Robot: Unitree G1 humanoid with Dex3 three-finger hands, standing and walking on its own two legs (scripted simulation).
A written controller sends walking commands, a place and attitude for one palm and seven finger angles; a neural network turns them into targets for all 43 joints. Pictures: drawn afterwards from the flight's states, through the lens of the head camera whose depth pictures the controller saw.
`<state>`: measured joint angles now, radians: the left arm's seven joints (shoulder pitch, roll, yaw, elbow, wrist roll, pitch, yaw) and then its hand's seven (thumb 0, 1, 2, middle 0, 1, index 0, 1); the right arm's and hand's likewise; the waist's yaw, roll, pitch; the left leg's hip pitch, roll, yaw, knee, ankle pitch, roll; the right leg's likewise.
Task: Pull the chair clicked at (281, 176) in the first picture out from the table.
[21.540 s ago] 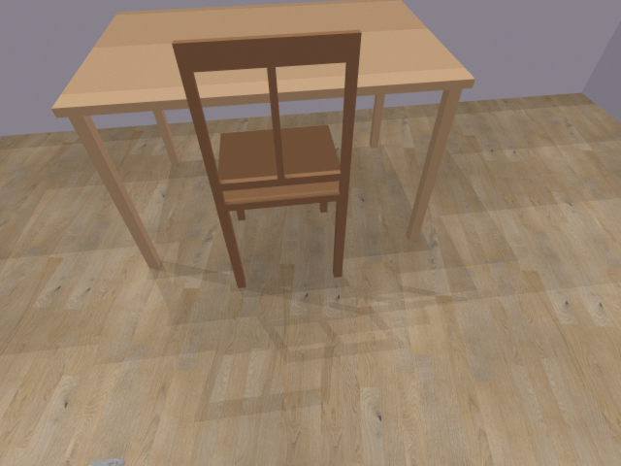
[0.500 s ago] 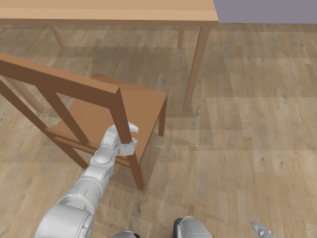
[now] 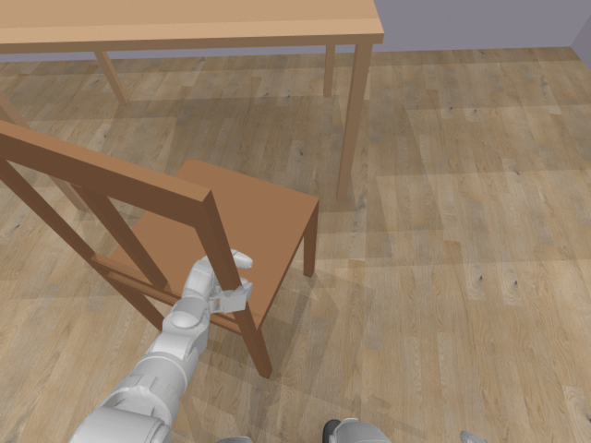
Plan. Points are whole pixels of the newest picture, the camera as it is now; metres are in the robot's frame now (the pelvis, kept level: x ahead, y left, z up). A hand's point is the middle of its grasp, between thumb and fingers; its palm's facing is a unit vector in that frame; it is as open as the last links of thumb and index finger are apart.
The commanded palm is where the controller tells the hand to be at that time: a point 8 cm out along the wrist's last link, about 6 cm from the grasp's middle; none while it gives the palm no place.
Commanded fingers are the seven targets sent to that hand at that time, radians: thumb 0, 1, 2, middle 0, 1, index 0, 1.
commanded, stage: stop walking, hand still on the chair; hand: left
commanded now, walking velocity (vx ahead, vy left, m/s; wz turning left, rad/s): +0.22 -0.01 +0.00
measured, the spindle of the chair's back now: (130, 243) +0.43 +0.29 -0.06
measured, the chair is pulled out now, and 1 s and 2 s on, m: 0.49 0.56 0.56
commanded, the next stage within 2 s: open the thumb and straighten the fingers in 0.94 s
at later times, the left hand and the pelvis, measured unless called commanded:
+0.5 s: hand (245, 337) +0.27 +0.08 -0.06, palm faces -0.15 -0.98 -0.12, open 6.1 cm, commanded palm +0.25 +0.13 -0.04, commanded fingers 0.00 0.90 0.90 -0.50 -1.45 -0.50 -1.45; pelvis +0.03 +0.01 +0.01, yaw +0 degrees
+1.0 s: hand (245, 337) +0.27 +0.08 -0.06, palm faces -0.14 -0.98 -0.11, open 6.1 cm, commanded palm +0.25 +0.13 -0.04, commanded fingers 0.00 0.90 0.90 -0.50 -1.45 -0.50 -1.45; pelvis +0.06 +0.01 +0.01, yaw +1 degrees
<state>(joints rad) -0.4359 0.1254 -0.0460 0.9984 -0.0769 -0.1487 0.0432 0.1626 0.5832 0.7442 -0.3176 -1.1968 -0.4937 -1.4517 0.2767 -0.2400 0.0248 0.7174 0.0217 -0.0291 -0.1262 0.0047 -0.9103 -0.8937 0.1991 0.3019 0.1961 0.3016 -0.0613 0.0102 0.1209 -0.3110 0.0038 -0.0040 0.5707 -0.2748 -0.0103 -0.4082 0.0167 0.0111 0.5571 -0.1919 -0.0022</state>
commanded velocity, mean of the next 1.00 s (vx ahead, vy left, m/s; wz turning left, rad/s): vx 0.02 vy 0.01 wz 0.00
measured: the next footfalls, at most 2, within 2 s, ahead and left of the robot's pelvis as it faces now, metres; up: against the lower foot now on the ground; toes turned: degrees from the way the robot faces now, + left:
none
